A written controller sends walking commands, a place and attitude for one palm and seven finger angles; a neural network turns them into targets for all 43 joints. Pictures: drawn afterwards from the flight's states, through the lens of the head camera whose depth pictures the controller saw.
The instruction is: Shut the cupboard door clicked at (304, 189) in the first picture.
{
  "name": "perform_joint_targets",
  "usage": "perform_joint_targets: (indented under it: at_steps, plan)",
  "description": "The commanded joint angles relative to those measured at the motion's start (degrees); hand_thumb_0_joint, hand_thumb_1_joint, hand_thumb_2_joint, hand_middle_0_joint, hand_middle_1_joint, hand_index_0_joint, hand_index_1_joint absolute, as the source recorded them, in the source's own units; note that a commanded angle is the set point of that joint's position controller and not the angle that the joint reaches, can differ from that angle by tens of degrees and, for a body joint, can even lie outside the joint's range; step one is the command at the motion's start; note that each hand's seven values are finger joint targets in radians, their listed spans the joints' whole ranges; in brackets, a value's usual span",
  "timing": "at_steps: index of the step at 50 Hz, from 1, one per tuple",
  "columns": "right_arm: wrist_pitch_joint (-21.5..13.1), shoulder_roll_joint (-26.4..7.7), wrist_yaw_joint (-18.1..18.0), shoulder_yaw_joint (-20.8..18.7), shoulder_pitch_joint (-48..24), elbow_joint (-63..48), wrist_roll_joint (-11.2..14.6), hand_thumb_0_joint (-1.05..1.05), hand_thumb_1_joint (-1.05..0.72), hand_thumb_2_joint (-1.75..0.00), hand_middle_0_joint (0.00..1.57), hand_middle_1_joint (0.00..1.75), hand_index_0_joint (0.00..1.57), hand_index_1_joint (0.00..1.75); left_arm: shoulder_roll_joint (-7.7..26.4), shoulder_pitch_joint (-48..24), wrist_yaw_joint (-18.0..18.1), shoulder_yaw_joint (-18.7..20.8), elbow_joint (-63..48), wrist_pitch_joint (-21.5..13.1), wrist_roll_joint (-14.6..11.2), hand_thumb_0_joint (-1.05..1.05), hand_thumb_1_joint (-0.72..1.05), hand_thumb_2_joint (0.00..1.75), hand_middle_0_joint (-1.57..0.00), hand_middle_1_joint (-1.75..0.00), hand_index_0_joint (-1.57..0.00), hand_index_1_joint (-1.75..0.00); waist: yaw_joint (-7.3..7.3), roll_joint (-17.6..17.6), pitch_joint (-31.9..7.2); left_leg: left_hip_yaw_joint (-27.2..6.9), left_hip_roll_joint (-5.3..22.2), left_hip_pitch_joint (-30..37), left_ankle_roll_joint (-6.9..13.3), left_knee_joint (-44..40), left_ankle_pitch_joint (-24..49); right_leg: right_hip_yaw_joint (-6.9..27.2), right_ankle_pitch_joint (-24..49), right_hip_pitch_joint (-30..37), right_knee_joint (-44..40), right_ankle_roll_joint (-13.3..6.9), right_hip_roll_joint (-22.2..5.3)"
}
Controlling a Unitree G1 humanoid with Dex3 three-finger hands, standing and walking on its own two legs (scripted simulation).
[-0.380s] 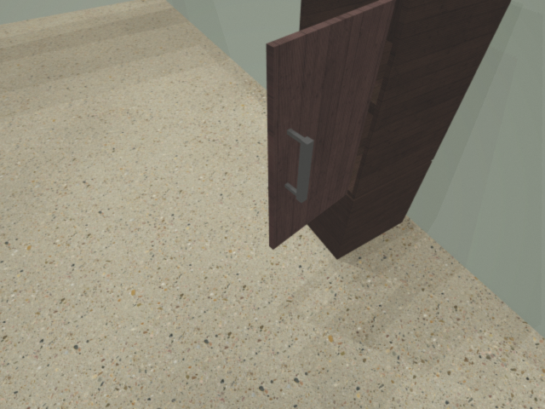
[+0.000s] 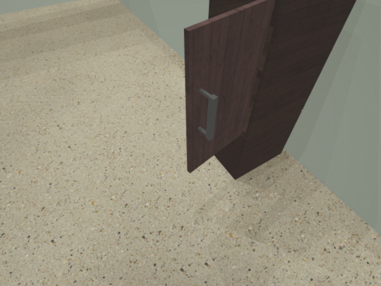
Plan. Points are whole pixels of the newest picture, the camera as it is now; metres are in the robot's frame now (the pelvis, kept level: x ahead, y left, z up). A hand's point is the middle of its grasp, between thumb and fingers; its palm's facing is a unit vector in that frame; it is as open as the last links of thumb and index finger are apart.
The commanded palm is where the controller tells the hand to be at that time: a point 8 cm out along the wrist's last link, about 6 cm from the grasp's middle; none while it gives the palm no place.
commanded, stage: look at it before walking up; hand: left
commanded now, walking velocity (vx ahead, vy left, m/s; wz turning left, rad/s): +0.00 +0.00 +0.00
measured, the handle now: (206, 115) +0.60 -0.02 -0.03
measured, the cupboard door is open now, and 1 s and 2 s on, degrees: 100 100 100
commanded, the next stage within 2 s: walk around to get in front in 0.46 s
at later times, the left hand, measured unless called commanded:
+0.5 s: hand out of the picture +0.00 +0.16 -0.18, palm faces +0.04 -0.98 -0.19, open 7.4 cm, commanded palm none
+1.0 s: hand out of the picture +0.07 +0.18 -0.18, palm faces -0.11 -0.95 -0.28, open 7.4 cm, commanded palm none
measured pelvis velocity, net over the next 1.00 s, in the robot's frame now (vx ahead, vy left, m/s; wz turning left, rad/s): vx -0.01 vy -0.02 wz -0.19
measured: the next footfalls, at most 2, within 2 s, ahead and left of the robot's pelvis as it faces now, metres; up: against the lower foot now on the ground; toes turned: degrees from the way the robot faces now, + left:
left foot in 1.54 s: +0.10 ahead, +0.09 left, +0.00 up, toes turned -30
right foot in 1.88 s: -0.04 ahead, -0.15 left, +0.00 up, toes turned -45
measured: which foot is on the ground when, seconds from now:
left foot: down 0.00-1.00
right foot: down 0.00-1.00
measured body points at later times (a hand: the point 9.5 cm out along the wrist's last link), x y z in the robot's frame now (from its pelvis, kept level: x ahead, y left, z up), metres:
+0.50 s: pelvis +0.01 +0.00 +0.00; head +0.03 -0.01 +0.45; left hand +0.00 +0.21 -0.16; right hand +0.00 -0.22 -0.17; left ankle +0.00 +0.13 -0.74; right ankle -0.05 -0.09 -0.74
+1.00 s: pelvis -0.01 -0.02 -0.02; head +0.03 -0.06 +0.42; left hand +0.08 +0.23 -0.16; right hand -0.02 -0.27 -0.19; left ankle +0.00 +0.12 -0.74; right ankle -0.05 -0.10 -0.74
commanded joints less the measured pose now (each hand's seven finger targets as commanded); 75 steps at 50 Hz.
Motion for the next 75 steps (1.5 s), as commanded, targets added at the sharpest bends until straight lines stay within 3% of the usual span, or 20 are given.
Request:
perform_joint_targets:
  at_steps: [1, 28, 36, 41, 42, 43, 44, 45, 48, 49, 50, 51, 53, 55, 57, 60, 69, 72, 74, 75]
  plan:
    - [-0.6, -5.4, -0.4, -0.7, 3.8, -1.1, 0.1, 0.00, -0.90, -0.90, 0.20, 0.30, 0.20, 0.30, 6.3, 4.5, 0.5, 1.0, -1.2, -0.8, 0.0, 0.00, 0.90, 0.90, -0.20, -0.30, -0.20, -0.30, 0.34, -0.6, 0.3, -3.9, 4.9, 1.0, 2.0, -1.9, 11.7, 5.5, 14.1, -3.2, -4.3, -0.7, -6.5]
    - [-0.5, -4.9, -0.5, -0.7, 3.8, -0.9, 0.0, 0.00, -0.90, -0.90, 0.20, 0.30, 0.20, 0.30, 5.9, 4.5, 0.6, 0.9, -1.4, -0.7, 0.0, 0.00, 0.90, 0.90, -0.20, -0.30, -0.20, -0.30, 0.31, -0.7, 0.8, -3.8, 4.9, 1.2, 1.9, -1.9, 12.5, 5.5, 16.3, -2.9, -4.1, -0.7, -6.6]
    - [1.2, -7.2, -1.5, -3.3, 3.1, -4.2, -0.1, 0.00, -0.90, -0.90, 0.20, 0.30, 0.20, 0.30, 8.3, 2.1, 0.0, 4.1, -5.3, 1.6, 0.8, 0.00, 0.90, 0.90, -0.20, -0.30, -0.20, -0.30, -0.11, -1.9, -0.7, 1.0, 6.8, -0.4, 1.2, 5.5, 8.2, 9.4, 21.6, -7.7, 3.0, -2.1, -6.3]
    - [1.1, -9.8, -1.7, -4.6, 2.2, -7.2, -0.3, 0.00, -0.90, -0.90, 0.20, 0.30, 0.20, 0.30, 7.9, -0.3, -0.9, 5.1, -9.0, 2.4, 0.9, 0.00, 0.90, 0.90, -0.20, -0.30, -0.20, -0.30, -0.29, 4.7, -1.4, -3.2, 12.7, 1.8, 4.0, 2.9, 7.6, 8.6, 13.9, -15.5, 11.9, -0.9, -1.8]
    - [0.9, -10.9, -1.7, -4.9, 2.6, -7.5, -0.5, 0.00, -0.90, -0.90, 0.20, 0.30, 0.20, 0.30, 7.4, -1.2, -1.1, 5.1, -9.9, 2.6, 1.0, 0.00, 0.90, 0.90, -0.20, -0.30, -0.20, -0.30, -0.57, 8.5, -1.1, -5.9, 16.1, 1.3, 5.9, -0.1, 7.2, 6.8, 6.9, -17.6, 17.3, -0.3, -0.2]
    - [0.7, -11.5, -1.6, -5.2, 2.9, -8.1, -0.7, 0.00, -0.90, -0.90, 0.20, 0.30, 0.20, 0.30, 6.7, -2.6, -1.5, 5.2, -11.1, 3.0, 1.1, 0.00, 0.90, 0.90, -0.20, -0.30, -0.20, -0.30, -0.67, 12.3, -0.8, -8.6, 20.3, 0.6, 8.6, -3.3, 8.5, 4.5, -7.4, -19.5, 24.6, 0.4, 0.7]
    - [0.6, -12.2, -1.5, -5.2, 2.6, -8.6, -1.0, 0.00, -0.90, -0.90, 0.20, 0.30, 0.20, 0.30, 6.4, -3.7, -1.8, 5.2, -12.0, 3.3, 1.2, 0.00, 0.90, 0.90, -0.20, -0.30, -0.20, -0.30, -0.84, 13.2, -0.3, -9.3, 22.5, -0.3, 10.5, -5.0, 9.0, 4.2, -14.9, -20.9, 30.0, 0.6, 0.0]
    - [0.5, -12.5, -1.4, -5.1, 1.3, -9.5, -1.2, 0.00, -0.90, -0.90, 0.20, 0.30, 0.20, 0.30, 6.3, -4.4, -2.1, 5.4, -12.8, 3.4, 1.2, 0.00, 0.90, 0.90, -0.20, -0.30, -0.20, -0.30, -0.39, 12.2, 0.1, -8.3, 23.1, -2.1, 10.9, -4.7, 10.0, 5.2, -16.1, -20.3, 31.2, 0.5, -1.4]
    - [0.5, -13.5, -1.0, -5.3, -4.7, -12.2, -1.2, 0.00, -0.90, -0.90, 0.20, 0.30, 0.20, 0.30, 6.6, 1.7, -2.6, 5.7, -11.8, 2.7, 1.2, 0.00, 0.90, 0.90, -0.20, -0.30, -0.20, -0.30, 3.92, 6.3, -2.6, -0.1, 18.4, -5.8, 5.9, 5.4, 11.4, 2.9, -5.3, -9.9, 16.5, 0.6, -1.5]
    - [0.9, -12.8, -0.8, -5.4, -6.5, -13.3, -0.5, 0.00, -0.90, -0.90, 0.20, 0.30, 0.20, 0.30, 9.2, 5.3, -2.4, 6.2, -10.9, 2.3, 1.4, 0.00, 0.90, 0.90, -0.20, -0.30, -0.20, -0.30, 5.88, -1.2, -2.8, 3.9, 13.8, -10.2, 2.5, 14.6, 3.5, 5.7, 6.3, -4.8, 5.4, 0.3, -2.8]
    - [1.3, -8.3, -0.3, -4.9, -5.8, -15.4, 0.1, 0.00, -0.90, -0.90, 0.20, 0.30, 0.20, 0.30, 16.3, 5.8, -1.5, 7.4, -11.0, 1.6, 2.2, 0.00, 0.90, 0.90, -0.20, -0.30, -0.20, -0.30, 5.35, -22.6, -2.1, 9.2, 3.5, -22.8, -2.1, 29.9, -18.4, 28.5, 17.8, 0.0, -4.1, -4.5, -16.9]
    - [2.0, -10.2, 0.0, -4.9, -7.5, -16.7, 0.0, 0.00, -0.90, -0.90, 0.20, 0.30, 0.20, 0.30, 17.6, 6.7, -1.0, 7.2, -11.3, 1.6, 1.0, 0.00, 0.90, 0.90, -0.20, -0.30, -0.20, -0.30, 6.67, -17.6, -2.8, 1.6, 1.7, -22.8, -2.1, 39.5, -24.4, 32.5, 23.8, -3.8, -4.5, -9.5, -21.2]
    - [2.1, -9.3, -0.1, -5.0, -9.7, -16.3, 0.0, 0.00, -0.90, -0.90, 0.20, 0.30, 0.20, 0.30, 14.8, 1.6, -0.2, 6.8, -12.7, 1.6, 1.2, 0.00, 0.90, 0.90, -0.20, -0.30, -0.20, -0.30, 3.69, -11.5, -0.2, -4.3, 3.1, -27.0, -1.9, 45.9, -17.6, 29.2, 28.7, -3.0, -0.4, -10.5, -16.2]
    - [1.9, -8.7, 0.1, -4.6, -9.5, -16.0, 0.1, 0.00, -0.90, -0.90, 0.20, 0.30, 0.20, 0.30, 13.3, 0.5, 0.0, 6.2, -14.0, 1.1, 0.9, 0.00, 0.90, 0.90, -0.20, -0.30, -0.20, -0.30, 2.87, -6.5, -3.7, -4.5, 3.0, -25.8, -2.7, 45.6, -13.1, 25.2, 35.5, 0.3, 2.1, -9.8, -13.2]
    - [2.1, -8.3, 0.0, -4.5, -9.2, -16.0, 0.2, 0.00, -0.90, -0.90, 0.20, 0.30, 0.20, 0.30, 13.4, 1.4, 0.3, 6.2, -14.2, 0.9, 0.9, 0.00, 0.90, 0.90, -0.20, -0.30, -0.20, -0.30, 2.75, -5.4, -6.9, -4.3, 2.4, -25.1, -3.1, 43.6, -11.3, 23.3, 39.5, 4.0, 3.2, -8.5, -11.8]
    - [2.5, -8.6, -0.1, -4.4, -10.5, -17.0, 0.3, 0.00, -0.90, -0.90, 0.20, 0.30, 0.20, 0.30, 13.7, 1.9, 0.2, 6.3, -14.7, 1.1, 1.0, 0.00, 0.90, 0.90, -0.20, -0.30, -0.20, -0.30, 2.73, -6.0, -6.3, -4.9, 1.6, -24.8, -3.3, 41.8, -10.4, 24.5, 37.2, 3.0, 2.0, -8.0, -10.7]
    - [1.3, -8.6, -0.2, -4.1, -14.1, -20.5, 1.0, 0.00, -0.90, -0.90, 0.20, 0.30, 0.20, 0.30, 15.1, 2.4, -0.2, 6.9, -16.3, 1.4, 1.4, 0.00, 0.90, 0.90, -0.20, -0.30, -0.20, -0.30, 3.61, -6.7, -5.8, -5.1, -0.4, -20.4, -2.6, 28.8, -12.7, 31.1, 37.8, 0.6, 3.1, -10.6, -10.5]
    - [0.7, -8.3, -0.4, -3.9, -11.1, -20.5, 1.2, 0.00, -0.90, -0.90, 0.20, 0.30, 0.20, 0.30, 15.4, 0.2, -0.3, 7.1, -17.0, 1.5, 1.4, 0.00, 0.90, 0.90, -0.20, -0.30, -0.20, -0.30, 2.10, -6.4, -7.3, -5.2, -1.2, -14.8, -2.0, 19.4, -11.4, 32.1, 38.7, -1.1, 5.2, -9.5, -9.2]
    - [0.3, -9.1, -0.6, -4.0, -5.7, -19.2, 1.3, 0.00, -0.90, -0.90, 0.20, 0.30, 0.20, 0.30, 14.9, -2.7, -0.6, 6.8, -17.9, 1.8, 1.0, 0.00, 0.90, 0.90, -0.20, -0.30, -0.20, -0.30, -0.65, -6.2, -8.0, -5.0, -0.8, -3.3, -1.5, 7.5, -3.4, 30.1, 31.6, -8.9, 7.8, -5.8, -6.1]
    - [-0.2, -11.6, -0.8, -4.3, -2.6, -18.3, 0.9, 0.00, -0.90, -0.90, 0.20, 0.30, 0.20, 0.30, 12.9, -3.5, -0.7, 6.4, -18.5, 1.9, 0.6, 0.00, 0.90, 0.90, -0.20, -0.30, -0.20, -0.30, -2.11, -0.5, -8.5, -9.9, 5.0, 6.4, 0.4, -0.4, -0.2, 26.5, 19.1, -18.5, 11.6, -3.0, -1.7]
